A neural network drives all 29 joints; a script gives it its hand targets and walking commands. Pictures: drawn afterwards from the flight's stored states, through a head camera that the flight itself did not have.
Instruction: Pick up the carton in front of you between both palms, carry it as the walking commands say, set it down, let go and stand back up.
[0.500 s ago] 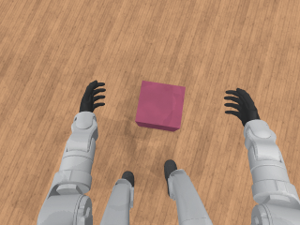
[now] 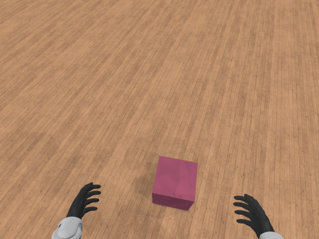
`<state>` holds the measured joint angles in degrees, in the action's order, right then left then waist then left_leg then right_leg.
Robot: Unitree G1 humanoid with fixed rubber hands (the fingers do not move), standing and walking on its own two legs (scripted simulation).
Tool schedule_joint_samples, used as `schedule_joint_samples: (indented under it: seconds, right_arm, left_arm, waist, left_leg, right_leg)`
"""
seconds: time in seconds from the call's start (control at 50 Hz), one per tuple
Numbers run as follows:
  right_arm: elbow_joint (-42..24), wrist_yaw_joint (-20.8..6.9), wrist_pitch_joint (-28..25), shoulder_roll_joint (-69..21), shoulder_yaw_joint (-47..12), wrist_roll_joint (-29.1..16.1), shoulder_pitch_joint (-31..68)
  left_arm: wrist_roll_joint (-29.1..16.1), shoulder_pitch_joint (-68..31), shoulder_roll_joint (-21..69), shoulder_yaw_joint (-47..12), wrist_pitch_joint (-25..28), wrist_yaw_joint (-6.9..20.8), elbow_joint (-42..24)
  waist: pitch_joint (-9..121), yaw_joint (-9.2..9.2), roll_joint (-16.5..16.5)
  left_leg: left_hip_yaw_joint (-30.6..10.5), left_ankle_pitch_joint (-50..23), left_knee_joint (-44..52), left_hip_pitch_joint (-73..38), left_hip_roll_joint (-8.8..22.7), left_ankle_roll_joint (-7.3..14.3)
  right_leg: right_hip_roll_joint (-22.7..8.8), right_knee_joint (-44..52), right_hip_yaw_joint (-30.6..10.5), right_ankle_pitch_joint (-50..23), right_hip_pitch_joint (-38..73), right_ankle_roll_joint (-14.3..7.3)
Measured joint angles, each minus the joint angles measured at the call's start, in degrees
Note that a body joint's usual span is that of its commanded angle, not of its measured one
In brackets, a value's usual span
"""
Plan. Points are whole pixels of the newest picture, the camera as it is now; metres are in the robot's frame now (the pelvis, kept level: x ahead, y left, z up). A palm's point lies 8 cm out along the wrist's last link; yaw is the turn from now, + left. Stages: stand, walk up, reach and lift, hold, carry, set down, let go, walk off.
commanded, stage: let go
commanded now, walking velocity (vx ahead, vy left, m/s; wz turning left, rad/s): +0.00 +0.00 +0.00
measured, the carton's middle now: (174, 184) +0.43 -0.08 -0.65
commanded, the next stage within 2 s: stand in 0.52 s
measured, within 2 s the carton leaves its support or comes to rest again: neither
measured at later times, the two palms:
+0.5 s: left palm (69, 228) +0.17 +0.23 -0.07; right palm (266, 225) +0.17 -0.24 -0.06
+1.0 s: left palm out of the picture +0.13 +0.28 -0.08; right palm (283, 234) +0.15 -0.30 -0.10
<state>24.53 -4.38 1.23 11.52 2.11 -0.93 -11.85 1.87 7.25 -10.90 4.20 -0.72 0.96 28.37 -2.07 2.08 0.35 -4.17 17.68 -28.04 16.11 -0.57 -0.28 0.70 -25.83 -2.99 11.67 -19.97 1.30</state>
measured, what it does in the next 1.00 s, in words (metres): stands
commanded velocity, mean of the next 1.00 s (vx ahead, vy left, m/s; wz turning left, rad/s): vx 0.00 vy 0.00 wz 0.00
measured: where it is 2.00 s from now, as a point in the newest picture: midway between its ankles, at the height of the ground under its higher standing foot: outside the picture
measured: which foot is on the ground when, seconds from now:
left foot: down 0.00-1.00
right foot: down 0.00-1.00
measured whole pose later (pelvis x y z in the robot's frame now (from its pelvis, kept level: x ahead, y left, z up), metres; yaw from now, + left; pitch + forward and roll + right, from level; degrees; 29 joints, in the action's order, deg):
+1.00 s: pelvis +0.02 -0.02 +0.00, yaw +1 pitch +0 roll +0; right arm 41.5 1.3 0.8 19.9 2.0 2.3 -11.4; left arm 2.2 9.8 -18.6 2.4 -0.3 -1.1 45.0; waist -0.9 -0.5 -2.4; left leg -4.9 20.4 -28.5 8.2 0.0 -1.4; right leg 0.8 -30.1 -1.2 16.8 -13.4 -0.1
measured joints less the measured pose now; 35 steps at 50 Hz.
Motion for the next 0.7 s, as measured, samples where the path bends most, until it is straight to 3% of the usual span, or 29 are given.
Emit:
schedule_joint_samples:
  seconds: [0.22,0.34,0.52,0.6,0.7]
  right_arm:
    - [0.1,0.0,4.2,0.6,0.9,1.9,-0.7]
    - [-0.1,0.1,5.6,0.6,1.1,2.2,-0.6]
    - [-2.3,3.0,10.1,2.0,-0.1,2.2,-0.9]
    - [3.7,4.6,5.7,4.0,0.2,3.1,-0.1]
    - [9.5,4.7,1.9,6.6,1.2,3.5,-0.5]
  left_arm:
    - [-1.2,5.9,-1.1,-2.2,-4.2,2.2,-3.6]
    - [-1.3,5.4,-1.0,-2.4,-5.9,2.6,-4.0]
    - [-1.9,5.8,-0.9,-2.7,-4.3,0.8,-1.8]
    - [0.4,4.6,-2.5,-2.8,-2.6,-0.8,4.4]
    - [0.9,4.6,-5.8,-1.3,-1.0,-1.3,9.6]
  waist:
    - [-2.5,-2.22,-1.7]
    - [-3.2,-2.36,-1.8]
    - [-2.2,-1.90,-1.4]
    - [0.4,-1.86,-2.0]
    - [1.5,-2.06,-2.6]
  left_leg:
    - [0.5,0.5,2.5,-10.9,-0.6,1.0]
    - [0.4,0.7,2.7,-12.6,-0.4,0.8]
    - [0.7,1.7,1.1,-12.2,0.4,-0.1]
    - [0.2,2.5,-1.5,-8.2,0.5,-0.5]
    - [-0.1,3.1,-2.7,-6.1,0.5,-0.6]
  right_leg:
    - [-0.8,2.2,-0.2,0.8,10.7,0.8]
    - [-0.6,1.9,0.0,1.3,12.3,0.5]
    - [0.2,-1.3,-0.1,2.8,11.0,-0.3]
    - [0.4,-3.4,0.5,3.5,7.4,-0.6]
    - [0.3,-5.1,0.9,4.5,5.2,-0.9]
